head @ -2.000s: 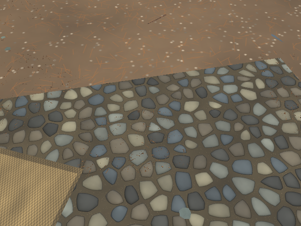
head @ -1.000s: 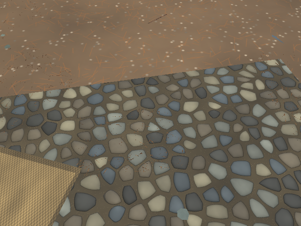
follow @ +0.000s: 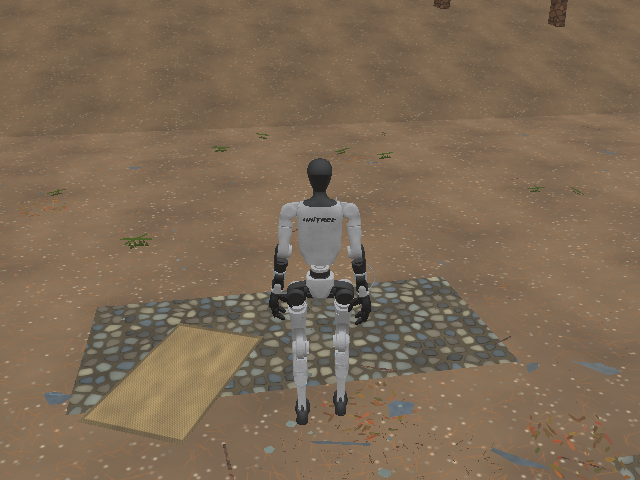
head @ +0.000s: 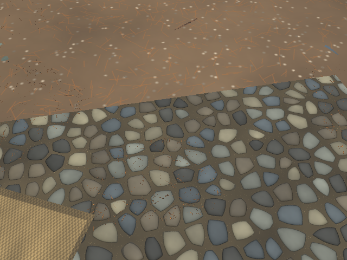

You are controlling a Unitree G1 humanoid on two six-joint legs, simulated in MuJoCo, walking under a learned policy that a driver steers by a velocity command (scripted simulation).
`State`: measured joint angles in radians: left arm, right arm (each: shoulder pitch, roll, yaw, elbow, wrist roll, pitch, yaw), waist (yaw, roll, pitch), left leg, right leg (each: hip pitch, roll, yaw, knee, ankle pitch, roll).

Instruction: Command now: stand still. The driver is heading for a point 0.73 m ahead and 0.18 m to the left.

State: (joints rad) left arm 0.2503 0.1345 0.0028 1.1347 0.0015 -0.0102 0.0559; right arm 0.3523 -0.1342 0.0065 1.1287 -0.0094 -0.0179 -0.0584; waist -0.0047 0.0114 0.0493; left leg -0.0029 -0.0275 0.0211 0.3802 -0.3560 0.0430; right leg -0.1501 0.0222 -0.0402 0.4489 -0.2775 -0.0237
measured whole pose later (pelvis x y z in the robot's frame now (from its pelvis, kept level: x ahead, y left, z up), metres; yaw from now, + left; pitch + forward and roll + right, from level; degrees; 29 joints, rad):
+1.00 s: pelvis +0.24 +0.01 -0.03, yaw +20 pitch +0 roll +0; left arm 0.45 0.16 0.03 1.03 0.00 -0.07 0.04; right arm 0.07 -0.18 -0.06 0.86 -0.04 -0.04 0.04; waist 0.01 0.01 0.10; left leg -0.45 -0.09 0.15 0.60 -0.17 0.18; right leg -0.08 -0.05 -0.22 0.97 -0.51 -0.02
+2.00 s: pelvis +0.41 +0.04 +0.01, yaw +34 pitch +1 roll +0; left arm 0.43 0.22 0.05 0.96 0.02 -0.06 0.00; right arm 0.18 -0.26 -0.04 0.86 -0.03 -0.03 0.04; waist 0.05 0.01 0.01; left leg -0.41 0.02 0.03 0.65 -0.30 0.02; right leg -0.02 0.02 0.03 0.25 -0.25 -0.02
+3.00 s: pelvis +0.64 +0.21 +0.00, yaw +27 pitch -1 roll +0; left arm 0.25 0.18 0.02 1.02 0.01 0.00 0.01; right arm 0.33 -0.14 0.00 1.10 -0.02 -0.01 -0.03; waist 0.02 -0.02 0.01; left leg -0.18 0.01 0.01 0.45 -0.25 0.00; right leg -0.26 0.05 -0.08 0.39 -0.12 -0.07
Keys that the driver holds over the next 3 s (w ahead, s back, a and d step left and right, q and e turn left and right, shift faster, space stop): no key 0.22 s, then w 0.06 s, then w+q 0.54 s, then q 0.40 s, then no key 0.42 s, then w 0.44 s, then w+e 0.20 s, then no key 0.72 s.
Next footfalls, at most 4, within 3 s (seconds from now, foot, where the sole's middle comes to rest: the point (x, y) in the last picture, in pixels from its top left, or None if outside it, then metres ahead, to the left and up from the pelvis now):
0.96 left None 0.36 0.08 -0.78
1.68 right None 0.45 -0.08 -0.78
2.08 left None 0.45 0.20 -0.78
2.54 right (134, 196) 0.77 0.19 -0.78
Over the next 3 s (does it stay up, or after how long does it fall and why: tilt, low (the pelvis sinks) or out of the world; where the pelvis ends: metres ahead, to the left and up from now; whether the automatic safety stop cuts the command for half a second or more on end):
stays up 0.64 0.21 0.00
